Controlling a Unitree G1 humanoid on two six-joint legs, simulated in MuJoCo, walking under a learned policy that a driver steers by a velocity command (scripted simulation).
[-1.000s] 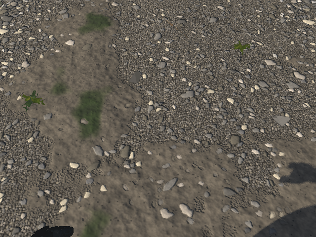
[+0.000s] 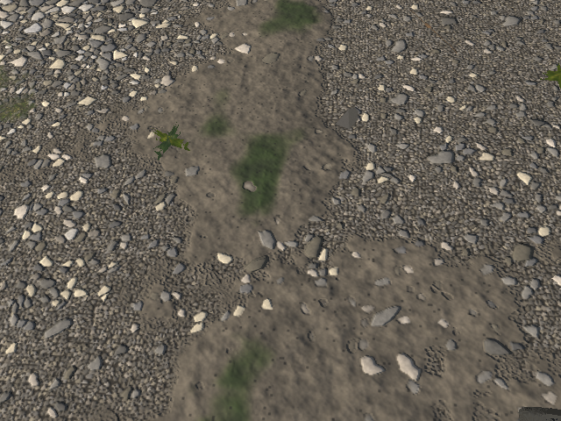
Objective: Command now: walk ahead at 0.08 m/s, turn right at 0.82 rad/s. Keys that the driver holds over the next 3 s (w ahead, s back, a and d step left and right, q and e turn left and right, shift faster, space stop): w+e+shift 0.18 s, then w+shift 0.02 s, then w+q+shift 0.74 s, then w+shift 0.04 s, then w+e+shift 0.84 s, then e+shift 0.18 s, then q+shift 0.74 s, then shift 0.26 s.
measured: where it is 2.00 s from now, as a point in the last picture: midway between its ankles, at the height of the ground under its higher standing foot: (259, 86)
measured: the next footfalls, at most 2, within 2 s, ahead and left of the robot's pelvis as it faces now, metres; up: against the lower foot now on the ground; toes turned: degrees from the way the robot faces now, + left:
right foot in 0.02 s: +0.05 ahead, -0.11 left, +0.00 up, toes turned -6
left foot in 0.58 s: +0.45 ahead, +0.05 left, +0.00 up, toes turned -3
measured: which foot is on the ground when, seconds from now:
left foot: down 0.00-0.02, up 0.04-0.56, down 0.58-1.00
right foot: up 0.00-0.00, down 0.02-0.60, up 0.62-1.00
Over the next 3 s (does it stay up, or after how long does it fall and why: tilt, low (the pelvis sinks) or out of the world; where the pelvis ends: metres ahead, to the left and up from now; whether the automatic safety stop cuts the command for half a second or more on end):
stays up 1.87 0.02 0.02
